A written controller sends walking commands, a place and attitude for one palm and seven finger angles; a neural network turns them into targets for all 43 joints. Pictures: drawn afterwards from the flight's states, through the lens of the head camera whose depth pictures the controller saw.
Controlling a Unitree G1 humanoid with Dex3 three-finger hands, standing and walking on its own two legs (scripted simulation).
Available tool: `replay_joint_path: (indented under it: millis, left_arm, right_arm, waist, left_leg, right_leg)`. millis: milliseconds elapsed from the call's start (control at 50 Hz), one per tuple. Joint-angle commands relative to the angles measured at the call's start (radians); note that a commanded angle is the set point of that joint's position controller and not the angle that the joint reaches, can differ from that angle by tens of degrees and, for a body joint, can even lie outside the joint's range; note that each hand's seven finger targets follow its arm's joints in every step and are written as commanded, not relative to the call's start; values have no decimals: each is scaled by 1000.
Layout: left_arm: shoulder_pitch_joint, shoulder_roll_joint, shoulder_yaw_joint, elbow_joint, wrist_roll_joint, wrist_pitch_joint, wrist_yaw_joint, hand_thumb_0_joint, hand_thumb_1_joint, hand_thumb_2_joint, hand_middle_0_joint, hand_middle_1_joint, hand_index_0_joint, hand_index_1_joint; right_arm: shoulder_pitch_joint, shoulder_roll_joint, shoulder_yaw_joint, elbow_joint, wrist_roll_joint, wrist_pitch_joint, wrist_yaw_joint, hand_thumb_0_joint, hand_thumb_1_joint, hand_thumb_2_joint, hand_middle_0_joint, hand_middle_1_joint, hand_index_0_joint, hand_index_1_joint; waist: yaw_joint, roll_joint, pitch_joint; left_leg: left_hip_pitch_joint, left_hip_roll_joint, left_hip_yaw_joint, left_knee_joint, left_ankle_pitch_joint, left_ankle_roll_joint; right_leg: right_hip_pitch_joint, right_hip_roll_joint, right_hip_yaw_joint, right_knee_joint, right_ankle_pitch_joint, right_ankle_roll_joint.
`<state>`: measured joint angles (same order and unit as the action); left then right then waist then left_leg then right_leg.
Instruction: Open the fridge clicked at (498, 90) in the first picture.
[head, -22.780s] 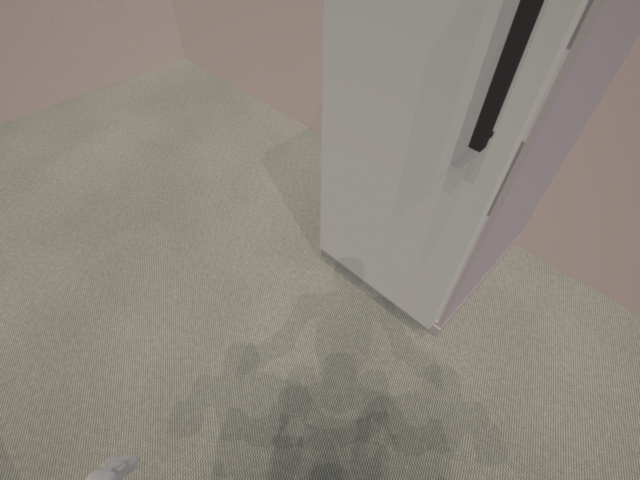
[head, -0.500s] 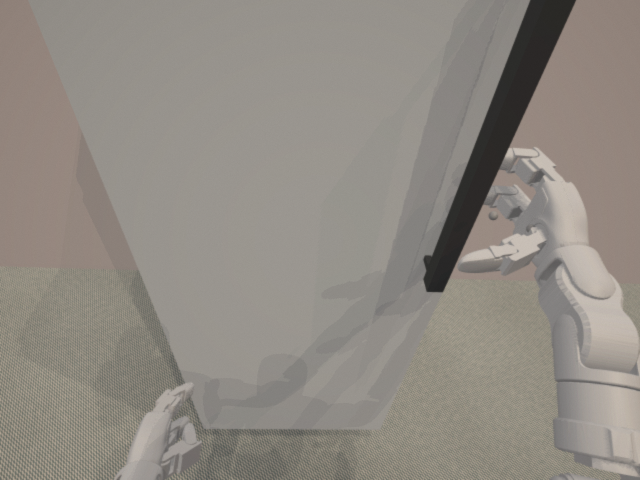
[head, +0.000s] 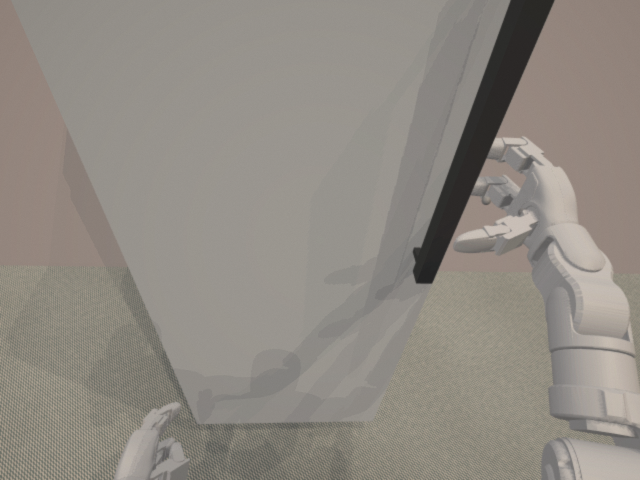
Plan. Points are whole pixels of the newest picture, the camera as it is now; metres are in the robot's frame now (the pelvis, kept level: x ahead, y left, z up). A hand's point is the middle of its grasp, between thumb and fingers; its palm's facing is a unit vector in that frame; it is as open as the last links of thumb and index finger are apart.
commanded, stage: slide the fingers in behind the handle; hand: right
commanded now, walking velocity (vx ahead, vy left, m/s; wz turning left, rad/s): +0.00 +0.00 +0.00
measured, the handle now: (467, 140) +0.42 -0.13 +0.26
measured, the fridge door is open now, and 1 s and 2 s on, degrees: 0 0 0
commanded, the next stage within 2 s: move the hooked fingers beside the handle in 0.50 s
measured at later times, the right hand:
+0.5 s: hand (470, 211) +0.36 -0.14 +0.21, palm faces -0.04 +1.00 -0.03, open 14.2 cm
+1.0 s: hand (479, 213) +0.36 -0.15 +0.21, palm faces -0.02 +1.00 -0.05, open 14.0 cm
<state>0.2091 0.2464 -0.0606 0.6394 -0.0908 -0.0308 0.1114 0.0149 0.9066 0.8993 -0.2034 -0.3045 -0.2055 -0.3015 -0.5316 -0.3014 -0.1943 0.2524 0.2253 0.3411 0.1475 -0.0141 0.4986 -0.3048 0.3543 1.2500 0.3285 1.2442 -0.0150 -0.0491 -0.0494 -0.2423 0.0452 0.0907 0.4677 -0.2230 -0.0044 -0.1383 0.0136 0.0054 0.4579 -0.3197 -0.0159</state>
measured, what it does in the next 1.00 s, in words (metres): stands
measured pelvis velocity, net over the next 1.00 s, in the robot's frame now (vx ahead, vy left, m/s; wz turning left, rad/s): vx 0.01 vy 0.01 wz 0.02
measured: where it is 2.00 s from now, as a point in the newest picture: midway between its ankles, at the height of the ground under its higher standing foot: outside the picture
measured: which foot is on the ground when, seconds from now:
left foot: down 0.00-1.00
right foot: down 0.00-1.00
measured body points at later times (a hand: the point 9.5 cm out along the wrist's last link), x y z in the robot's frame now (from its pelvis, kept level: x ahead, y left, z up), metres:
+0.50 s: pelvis +0.00 +0.00 +0.00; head -0.02 +0.03 +0.45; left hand +0.18 +0.23 -0.08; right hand +0.36 -0.19 +0.21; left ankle +0.01 +0.12 -0.74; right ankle -0.05 -0.11 -0.74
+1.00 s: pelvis +0.01 +0.01 +0.00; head -0.02 +0.03 +0.45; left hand +0.19 +0.24 -0.08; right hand +0.35 -0.20 +0.21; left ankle +0.01 +0.12 -0.74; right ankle -0.05 -0.11 -0.74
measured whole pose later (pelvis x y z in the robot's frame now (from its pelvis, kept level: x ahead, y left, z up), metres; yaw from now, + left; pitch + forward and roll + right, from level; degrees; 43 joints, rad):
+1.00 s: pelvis +0.01 +0.01 +0.00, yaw +1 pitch -1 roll +0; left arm 0.18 0.24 -0.06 0.60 -0.09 -0.01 0.09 0.02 0.91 0.90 -0.20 -0.30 -0.21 -0.30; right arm -0.37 -0.29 -0.21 0.05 0.24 0.38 0.13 -0.01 0.50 -0.30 0.30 1.20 0.29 1.20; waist -0.01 -0.06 -0.06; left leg -0.22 0.02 0.08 0.46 -0.23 0.01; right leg -0.10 -0.01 0.00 0.43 -0.32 0.00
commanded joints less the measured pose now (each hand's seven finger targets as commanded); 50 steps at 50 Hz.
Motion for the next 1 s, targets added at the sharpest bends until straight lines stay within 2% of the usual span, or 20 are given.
replay_joint_path:
  millis: [0, 120, 140, 200, 220, 280, 320, 340, 420, 440, 500, 560, 600, 680, 780, 800, 860, 900, 940, 980]
  left_arm:
    - [-120, 117, 40, -156, 7, -55, 3, 0, 900, 900, -200, -300, -200, -300]
    - [-134, 108, 34, -176, 7, -60, -3, 0, 900, 900, -200, -300, -200, -300]
    - [-134, 106, 34, -180, 8, -63, -5, 0, 900, 900, -200, -300, -200, -300]
    - [-153, 106, 35, -196, 7, -61, -10, 0, 900, 900, -200, -300, -200, -300]
    - [-158, 101, 32, -201, 9, -67, -12, 0, 900, 900, -200, -300, -200, -300]
    - [-163, 94, 32, -198, 8, -70, -15, 0, 900, 900, -200, -300, -200, -300]
    - [-165, 102, 33, -193, 10, -66, -14, 0, 900, 900, -200, -300, -200, -300]
    - [-169, 97, 32, -194, 7, -63, -15, 0, 900, 900, -200, -300, -200, -300]
    - [-175, 98, 33, -195, 10, -60, -15, 0, 900, 900, -200, -300, -200, -300]
    - [-179, 93, 32, -196, 8, -60, -16, 0, 900, 900, -200, -300, -200, -300]
    - [-174, 97, 32, -185, 8, -56, -15, 0, 900, 900, -200, -300, -200, -300]
    - [-181, 90, 31, -193, 11, -58, -15, 0, 900, 900, -200, -300, -200, -300]
    - [-179, 96, 32, -189, 12, -52, -18, 0, 900, 900, -200, -300, -200, -300]
    - [-188, 90, 29, -190, 11, -44, -16, 0, 900, 900, -200, -300, -200, -300]
    - [-189, 95, 28, -199, 12, -29, -15, 0, 900, 900, -200, -300, -200, -300]
    - [-189, 100, 31, -197, 13, -25, -15, 0, 900, 900, -200, -300, -200, -300]
    - [-191, 93, 29, -206, 10, -27, -17, 0, 900, 900, -200, -300, -200, -300]
    - [-190, 97, 31, -211, 8, -30, -17, 0, 900, 900, -200, -300, -200, -300]
    - [-189, 91, 30, -213, 7, -38, -15, 0, 900, 900, -200, -300, -200, -300]
    - [-183, 96, 32, -204, 6, -43, -13, 0, 900, 900, -200, -300, -200, -300]
  right_arm:
    - [-446, -159, -40, -173, 8, -69, 6, 0, 500, -300, 300, 1200, 300, 1200]
    - [-416, -158, -48, -230, 18, -83, 20, 0, 500, -300, 300, 1200, 300, 1200]
    - [-386, -159, -59, -238, 21, -82, 20, 0, 500, -300, 300, 1200, 300, 1200]
    - [-334, -185, -86, -303, 22, -82, 13, 0, 500, -300, 300, 1200, 300, 1200]
    - [-364, -153, -58, -354, 24, -88, 9, 0, 500, -300, 300, 1200, 300, 1200]
    - [-338, -132, -46, -386, 20, -77, -11, 0, 500, -300, 300, 1200, 300, 1200]
    - [-313, -170, -82, -380, 18, -62, -27, 0, 500, -300, 300, 1200, 300, 1200]
    - [-309, -138, -59, -380, 18, -52, -31, 0, 500, -300, 300, 1200, 300, 1200]
    - [-302, -131, -50, -409, 11, -34, -43, 0, 500, -300, 300, 1200, 300, 1200]
    - [-320, -109, -25, -428, 7, -33, -41, 0, 500, -300, 300, 1200, 300, 1200]
    - [-331, -83, 1, -406, 11, -27, -42, 0, 500, -300, 300, 1200, 300, 1200]
    - [-331, -76, 3, -442, 7, -26, -44, 0, 500, -300, 300, 1200, 300, 1200]
    - [-287, -91, -18, -411, 9, -22, -48, 0, 500, -300, 300, 1200, 300, 1200]
    - [-311, -83, -6, -407, 4, -16, -48, 0, 500, -300, 300, 1200, 300, 1200]
    - [-263, -161, -85, -393, 12, -8, -45, 0, 500, -300, 300, 1200, 300, 1200]
    - [-234, -201, -122, -376, 11, -8, -45, 0, 500, -300, 300, 1200, 300, 1200]
    - [-255, -160, -84, -414, 17, -18, -32, 0, 500, -300, 300, 1200, 300, 1200]
    - [-218, -180, -99, -422, 18, -27, -23, 0, 500, -300, 300, 1200, 300, 1200]
    - [-227, -139, -58, -451, 23, -38, -8, 0, 500, -300, 300, 1200, 300, 1200]
    - [-226, -141, -58, -440, 27, -37, 1, 0, 500, -300, 300, 1200, 300, 1200]
  waist:
    - [28, 49, -218]
    - [18, 28, -239]
    - [12, 48, -240]
    - [-7, 21, -244]
    - [3, 25, -253]
    - [3, 8, -236]
    - [-1, 45, -215]
    - [3, 60, -206]
    - [1, 45, -234]
    - [7, 10, -235]
    - [19, 56, -216]
    - [13, 23, -247]
    - [7, 58, -239]
    - [11, 47, -215]
    - [-6, 87, -245]
    - [-16, 77, -245]
    - [-3, 50, -243]
    - [-8, 41, -249]
    - [3, 19, -256]
    - [7, 24, -238]
  left_leg:
    - [112, -16, -24, -38, 212, 36]
    - [141, -12, -29, -39, 232, 37]
    - [152, -13, -25, -33, 247, 38]
    - [170, -13, -28, -34, 245, 38]
    - [173, -11, -26, -33, 261, 38]
    - [156, -16, -24, -31, 258, 36]
    - [164, -16, -26, -41, 239, 33]
    - [155, -18, -27, -42, 231, 31]
    - [172, -16, -28, -34, 257, 32]
    - [164, -16, -30, -33, 268, 32]
    - [152, -20, -25, -39, 253, 29]
    - [164, -17, -27, -26, 293, 31]
    - [175, -19, -25, -29, 300, 30]
    - [156, -18, -25, -30, 276, 29]
    - [211, -15, -32, -27, 320, 25]
    - [223, -15, -35, -29, 321, 26]
    - [213, -13, -34, -26, 341, 27]
    - [222, -15, -34, -26, 346, 28]
    - [206, -14, -32, -25, 353, 27]
    - [188, -18, -28, -27, 345, 27]
  right_leg:
    - [21, -24, 32, -58, 299, -9]
    - [25, -23, 24, -67, 308, -8]
    - [19, -23, 26, -66, 320, -7]
    - [18, -25, 20, -70, 322, -3]
    - [26, -24, 20, -73, 336, -4]
    - [33, -26, 17, -69, 338, 2]
    - [11, -27, 16, -79, 314, -2]
    - [11, -26, 13, -76, 303, -4]
    - [24, -21, 11, -70, 326, -6]
    - [36, -19, 5, -65, 335, -6]
    - [32, -22, 12, -63, 317, -7]
    - [47, -16, 9, -54, 349, -7]
    - [35, -18, 10, -53, 353, -7]
    - [23, -14, 8, -56, 323, -9]
    - [2, -10, 0, -55, 344, -15]
    - [0, -11, -1, -55, 346, -15]
    - [9, -12, -5, -54, 362, -15]
    - [15, -15, -4, -52, 369, -15]
    - [35, -15, -5, -51, 376, -13]
    - [33, -16, -1, -49, 368, -13]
